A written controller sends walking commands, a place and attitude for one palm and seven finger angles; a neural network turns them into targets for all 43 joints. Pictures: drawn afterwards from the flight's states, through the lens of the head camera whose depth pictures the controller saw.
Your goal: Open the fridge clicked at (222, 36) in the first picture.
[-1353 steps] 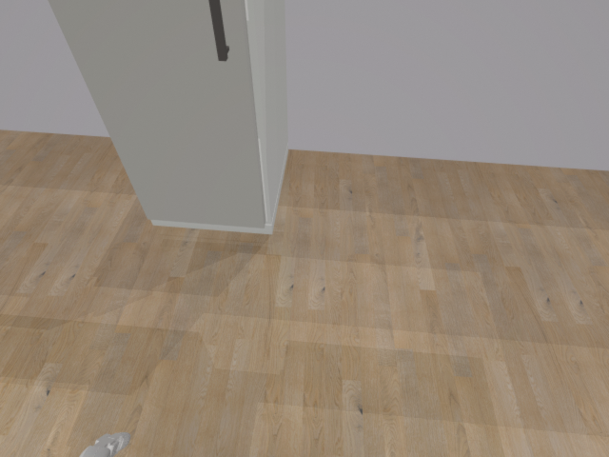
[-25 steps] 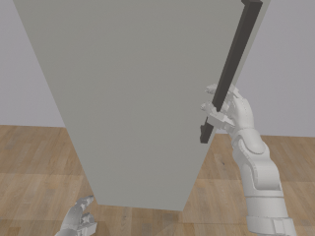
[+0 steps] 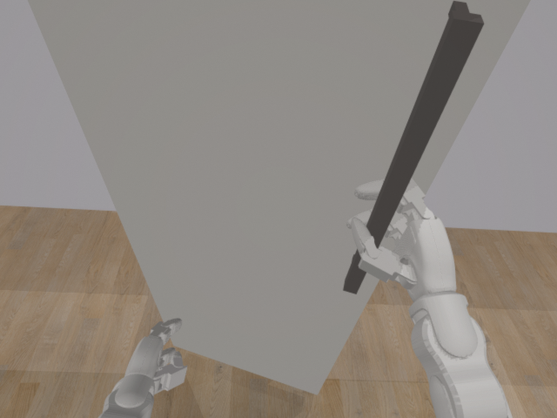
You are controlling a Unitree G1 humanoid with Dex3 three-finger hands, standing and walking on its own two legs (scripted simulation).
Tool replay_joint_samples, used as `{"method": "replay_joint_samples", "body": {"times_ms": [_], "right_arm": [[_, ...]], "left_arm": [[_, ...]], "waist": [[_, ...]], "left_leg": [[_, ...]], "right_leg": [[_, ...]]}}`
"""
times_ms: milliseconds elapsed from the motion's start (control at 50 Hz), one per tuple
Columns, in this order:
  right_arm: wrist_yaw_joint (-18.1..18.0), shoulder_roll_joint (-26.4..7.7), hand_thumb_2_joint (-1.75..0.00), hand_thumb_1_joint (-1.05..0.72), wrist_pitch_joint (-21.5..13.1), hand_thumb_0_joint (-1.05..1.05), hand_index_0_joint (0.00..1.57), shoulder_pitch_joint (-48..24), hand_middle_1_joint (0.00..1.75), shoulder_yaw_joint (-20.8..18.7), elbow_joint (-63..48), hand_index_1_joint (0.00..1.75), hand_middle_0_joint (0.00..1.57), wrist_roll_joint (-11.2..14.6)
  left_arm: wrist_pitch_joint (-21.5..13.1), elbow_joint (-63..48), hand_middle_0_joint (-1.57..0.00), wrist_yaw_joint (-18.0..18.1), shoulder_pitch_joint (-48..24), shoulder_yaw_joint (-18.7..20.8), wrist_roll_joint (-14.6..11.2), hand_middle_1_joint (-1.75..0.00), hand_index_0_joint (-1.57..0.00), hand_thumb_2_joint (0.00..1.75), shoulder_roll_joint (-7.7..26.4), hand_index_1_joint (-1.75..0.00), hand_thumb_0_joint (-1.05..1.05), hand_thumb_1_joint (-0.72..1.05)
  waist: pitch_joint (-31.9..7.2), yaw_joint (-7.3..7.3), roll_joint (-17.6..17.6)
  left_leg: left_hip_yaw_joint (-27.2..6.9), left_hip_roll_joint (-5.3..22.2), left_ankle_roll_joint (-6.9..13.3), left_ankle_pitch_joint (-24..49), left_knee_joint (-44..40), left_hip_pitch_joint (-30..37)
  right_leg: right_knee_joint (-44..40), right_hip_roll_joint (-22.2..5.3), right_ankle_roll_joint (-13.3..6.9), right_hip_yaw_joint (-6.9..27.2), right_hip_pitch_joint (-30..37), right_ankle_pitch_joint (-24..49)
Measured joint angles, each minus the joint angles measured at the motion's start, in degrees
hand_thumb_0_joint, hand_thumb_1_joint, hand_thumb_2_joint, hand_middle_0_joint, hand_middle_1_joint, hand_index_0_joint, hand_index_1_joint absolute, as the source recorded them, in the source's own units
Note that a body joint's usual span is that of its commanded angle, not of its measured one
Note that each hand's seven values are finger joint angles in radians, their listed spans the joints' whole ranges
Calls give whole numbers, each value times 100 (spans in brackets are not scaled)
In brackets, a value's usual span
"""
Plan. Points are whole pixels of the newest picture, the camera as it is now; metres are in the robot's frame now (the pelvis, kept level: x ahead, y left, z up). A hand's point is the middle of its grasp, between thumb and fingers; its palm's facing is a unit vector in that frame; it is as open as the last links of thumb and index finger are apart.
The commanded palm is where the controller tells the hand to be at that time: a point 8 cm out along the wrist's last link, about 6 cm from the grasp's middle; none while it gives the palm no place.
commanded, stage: walk backward, drawing the door open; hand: right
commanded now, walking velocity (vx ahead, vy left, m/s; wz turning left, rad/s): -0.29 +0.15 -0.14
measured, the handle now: (389, 188) +0.33 -0.09 +0.22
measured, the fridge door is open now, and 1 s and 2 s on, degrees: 16 37 65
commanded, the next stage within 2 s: none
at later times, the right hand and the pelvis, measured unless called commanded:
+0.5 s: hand (336, 325) +0.19 -0.03 +0.17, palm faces -0.08 +0.98 -0.20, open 7.1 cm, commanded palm +0.16 -0.08 +0.18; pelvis -0.09 +0.04 -0.01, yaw -1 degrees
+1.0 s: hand (281, 384) +0.13 +0.02 +0.16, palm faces +0.14 +0.97 -0.22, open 7.3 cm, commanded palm +0.09 -0.03 +0.18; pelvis -0.11 +0.18 -0.01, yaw -28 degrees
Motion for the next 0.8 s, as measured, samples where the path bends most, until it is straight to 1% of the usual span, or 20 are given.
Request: {"method": "replay_joint_samples", "body": {"times_ms": [40,100,220,340,380,460,500,540,560,600,620,640,660,680,700,720,740,760,780,800], "right_arm": [[-72,-21,-76,-66,-257,-2,27,127,139,98,-136,130,41,-105],[-136,-72,-75,-66,-552,-3,25,230,139,145,-219,127,42,-187],[-237,-143,-73,-67,-851,-4,21,262,140,35,-197,124,43,-234],[-345,-136,-73,-67,-954,-5,19,205,140,-85,-174,124,44,-307],[-389,-126,-73,-68,-971,-5,19,200,140,-94,-197,124,44,-348],[-457,-138,-72,-68,-977,-6,17,216,139,-74,-296,122,44,-430],[-482,-172,-72,-68,-958,-6,16,231,138,-59,-367,121,43,-463],[-486,-221,-73,-68,-930,-6,15,238,138,-56,-432,120,42,-474],[-481,-252,-73,-68,-917,-6,15,231,137,-56,-454,120,42,-464],[-439,-308,-73,-68,-893,-6,14,168,137,-45,-464,119,42,-428],[-400,-320,-73,-68,-882,-6,14,118,136,-28,-456,119,42,-420],[-360,-316,-74,-68,-872,-7,14,65,136,-15,-459,119,42,-430],[-334,-304,-74,-68,-852,-7,13,16,136,-11,-488,119,43,-458],[-323,-285,-75,-68,-812,-7,13,-20,136,4,-541,119,43,-501],[-306,-254,-76,-67,-772,-7,13,-56,136,46,-584,119,43,-555],[-274,-218,-76,-67,-747,-7,14,-89,136,108,-608,119,44,-613],[-233,-180,-76,-67,-735,-7,14,-110,136,180,-622,119,44,-676],[-186,-146,-76,-66,-734,-7,15,-119,136,253,-628,119,44,-739],[-137,-120,-76,-66,-732,-7,15,-129,136,329,-633,119,44,-796],[-91,-105,-76,-66,-722,-7,15,-150,136,412,-643,118,44,-849]], "left_arm": [[75,-34,-21,14,-18,56,19,-30,-20,90,-7,-30,2,91],[138,-89,-20,16,-10,107,16,-30,-20,90,-44,-30,2,91],[66,-145,-20,-6,95,112,-9,-30,-20,90,-209,-30,2,91],[-149,-37,-21,-28,186,105,-31,-30,-20,90,-291,-30,2,91],[-230,28,-21,-35,198,130,-40,-30,-20,90,-272,-30,2,91],[-379,138,-21,-21,224,199,-55,-30,-20,90,-194,-30,2,91],[-446,177,-21,2,241,231,-68,-30,-20,90,-164,-30,2,91],[-507,188,-20,29,270,263,-81,-30,-20,90,-159,-30,2,91],[-536,185,-20,43,292,283,-84,-30,-20,90,-173,-30,2,91],[-619,196,-20,66,360,341,-81,-30,-20,90,-236,-30,2,91],[-675,235,-20,69,397,371,-71,-30,-20,90,-276,-30,2,91],[-730,304,-20,65,399,390,-62,-30,-20,90,-312,-30,2,91],[-773,393,-20,52,346,399,-55,-30,-20,90,-341,-30,2,91],[-803,485,-20,35,277,403,-55,-30,-20,90,-365,-30,2,91],[-832,554,-20,22,229,413,-45,-30,-20,90,-371,-30,2,91],[-866,601,-20,16,210,426,-19,-30,-20,90,-372,-30,2,91],[-908,629,-20,22,216,433,26,-30,-20,90,-374,-30,2,91],[-959,648,-20,31,237,434,74,-30,-20,90,-378,-30,2,91],[-1016,647,-20,47,272,428,108,-30,-20,90,-387,-30,2,91],[-1086,624,-20,67,315,415,125,-30,-20,90,-398,-30,2,91]], "waist": [[131,1,23],[282,27,54],[451,133,126],[557,236,128],[596,270,97],[674,327,72],[722,359,103],[766,392,149],[780,420,170],[791,513,202],[780,547,219],[780,529,242],[831,490,270],[889,471,307],[929,474,327],[946,479,355],[949,481,388],[940,480,421],[925,474,458],[909,465,497]], "left_leg": [[-31,23,-11,109,-59,-73],[-92,64,-18,220,-50,-202],[-160,99,31,320,158,-481],[-28,16,171,471,222,-686],[47,-36,227,562,154,-712],[154,-109,307,715,62,-763],[181,-111,318,726,106,-800],[182,-100,269,515,298,-891],[146,-115,200,263,470,-970],[-48,-223,71,-278,934,-1083],[-182,-288,58,-440,1056,-1023],[-240,-342,117,-387,999,-961],[-194,-363,241,-57,903,-931],[-105,-355,378,216,844,-910],[16,-336,512,285,813,-900],[143,-299,613,278,767,-886],[270,-260,680,263,702,-861],[395,-226,727,264,626,-832],[520,-196,764,279,547,-803],[647,-167,797,301,474,-786]], "right_leg": [[-93,28,-19,-30,-47,117],[-206,75,-29,-89,-99,273],[-267,112,7,-145,-232,508],[-177,19,118,-8,-494,703],[-143,-33,135,64,-590,762],[-70,-100,95,174,-745,836],[-78,-107,142,204,-765,896],[-141,-93,224,240,-762,983],[-192,-75,249,283,-768,1038],[-266,-3,257,486,-836,1156],[-253,39,250,621,-903,1186],[-193,44,225,701,-984,1163],[-69,26,165,732,-1054,1001],[194,18,95,733,-1169,586],[734,22,59,645,-1360,103],[1438,54,31,514,-1565,-289],[2096,83,15,351,-1707,-508],[2553,96,13,169,-1745,-611],[2779,102,10,-16,-1684,-703],[2790,108,1,-188,-1544,-810]]}}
